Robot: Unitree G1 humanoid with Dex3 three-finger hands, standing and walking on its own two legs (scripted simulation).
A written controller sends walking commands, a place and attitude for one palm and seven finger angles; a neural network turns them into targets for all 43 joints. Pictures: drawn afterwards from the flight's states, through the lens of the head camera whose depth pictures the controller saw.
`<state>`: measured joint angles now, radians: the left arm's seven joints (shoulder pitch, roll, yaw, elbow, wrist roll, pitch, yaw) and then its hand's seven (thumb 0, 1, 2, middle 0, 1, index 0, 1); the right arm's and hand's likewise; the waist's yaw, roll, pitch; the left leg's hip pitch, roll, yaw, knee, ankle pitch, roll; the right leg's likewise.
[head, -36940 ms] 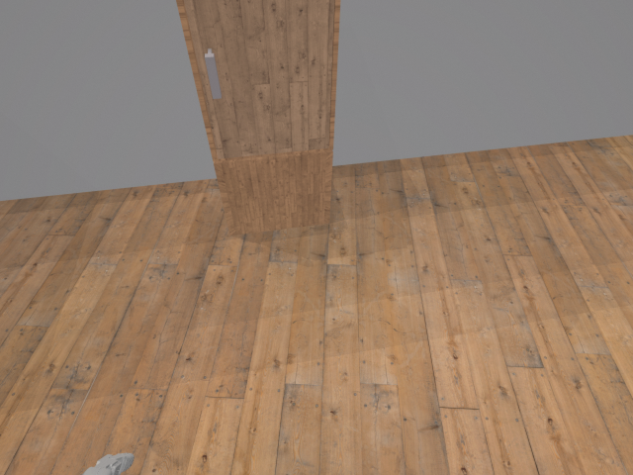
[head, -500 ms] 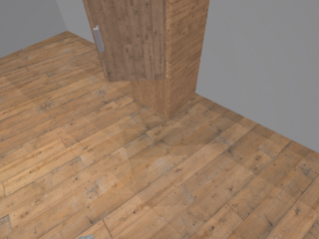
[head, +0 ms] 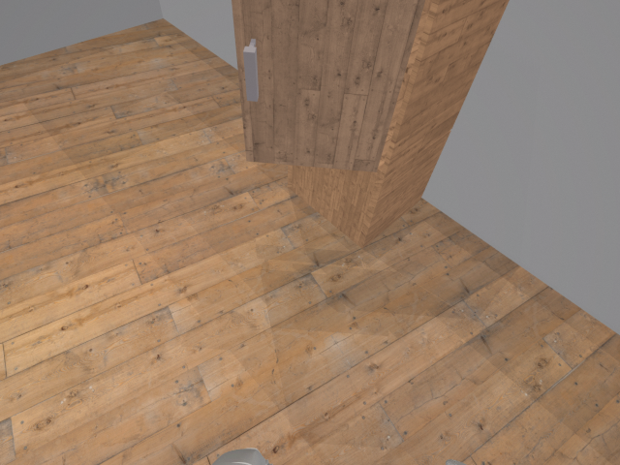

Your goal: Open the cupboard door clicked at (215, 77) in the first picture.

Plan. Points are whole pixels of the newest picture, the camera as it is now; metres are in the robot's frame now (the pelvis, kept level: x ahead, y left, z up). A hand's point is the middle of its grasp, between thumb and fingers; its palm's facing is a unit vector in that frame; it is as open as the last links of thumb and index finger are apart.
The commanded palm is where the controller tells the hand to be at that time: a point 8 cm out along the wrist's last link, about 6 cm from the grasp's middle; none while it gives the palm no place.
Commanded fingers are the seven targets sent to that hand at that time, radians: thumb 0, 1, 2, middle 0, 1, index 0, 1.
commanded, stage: take the last steps up to it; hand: left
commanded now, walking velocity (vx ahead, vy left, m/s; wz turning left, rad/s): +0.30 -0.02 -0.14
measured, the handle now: (252, 70) +0.92 +0.23 -0.01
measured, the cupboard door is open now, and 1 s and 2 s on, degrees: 43 43 43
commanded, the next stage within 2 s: come to a stop and stand still in 0.80 s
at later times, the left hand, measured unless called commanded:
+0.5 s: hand (248, 338) +0.32 +0.13 -0.15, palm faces -0.16 -0.97 -0.17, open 7.3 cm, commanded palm none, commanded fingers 0.00 0.90 0.90 -0.20 -0.30 -0.20 -0.30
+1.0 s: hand (244, 367) +0.28 +0.13 -0.18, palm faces +0.04 -0.99 -0.12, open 7.3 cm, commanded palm none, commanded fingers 0.00 0.90 0.90 -0.20 -0.30 -0.20 -0.30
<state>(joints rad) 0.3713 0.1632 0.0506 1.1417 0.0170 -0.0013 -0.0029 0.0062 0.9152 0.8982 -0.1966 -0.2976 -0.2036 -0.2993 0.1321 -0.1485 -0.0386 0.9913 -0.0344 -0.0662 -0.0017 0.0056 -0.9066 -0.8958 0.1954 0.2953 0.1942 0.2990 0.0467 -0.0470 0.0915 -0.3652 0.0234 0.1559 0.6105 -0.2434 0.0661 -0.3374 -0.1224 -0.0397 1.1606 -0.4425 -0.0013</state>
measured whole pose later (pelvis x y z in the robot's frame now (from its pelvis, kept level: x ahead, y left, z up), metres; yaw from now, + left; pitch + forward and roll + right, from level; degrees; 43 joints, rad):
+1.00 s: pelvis +0.33 -0.02 +0.00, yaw -4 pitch -1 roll +0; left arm 0.36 0.15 0.02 1.18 0.00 -0.02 0.01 0.00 0.92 0.90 -0.20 -0.30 -0.20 -0.30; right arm 0.10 -0.16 -0.03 1.04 -0.03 -0.06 -0.02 0.01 -0.92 -0.90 0.19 0.29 0.19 0.30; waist 0.05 -0.06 0.05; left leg -0.32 0.02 0.12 0.57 -0.22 0.05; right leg -0.12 -0.04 -0.11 0.64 -0.48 0.00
